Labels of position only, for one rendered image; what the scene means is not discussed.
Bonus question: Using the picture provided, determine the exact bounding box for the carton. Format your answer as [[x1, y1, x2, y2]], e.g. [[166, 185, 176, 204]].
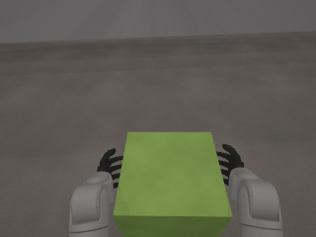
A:
[[113, 131, 233, 237]]

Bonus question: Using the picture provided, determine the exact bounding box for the robot left forearm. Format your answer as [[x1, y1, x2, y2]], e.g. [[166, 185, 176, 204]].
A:
[[68, 171, 115, 237]]

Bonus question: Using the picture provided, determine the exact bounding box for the robot right forearm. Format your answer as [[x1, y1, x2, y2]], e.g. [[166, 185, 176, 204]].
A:
[[228, 167, 283, 237]]

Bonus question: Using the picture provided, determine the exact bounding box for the right robot hand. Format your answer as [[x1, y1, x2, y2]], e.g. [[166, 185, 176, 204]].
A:
[[216, 143, 244, 186]]

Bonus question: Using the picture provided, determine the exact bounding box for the left robot hand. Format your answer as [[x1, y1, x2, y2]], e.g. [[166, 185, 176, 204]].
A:
[[97, 148, 123, 189]]

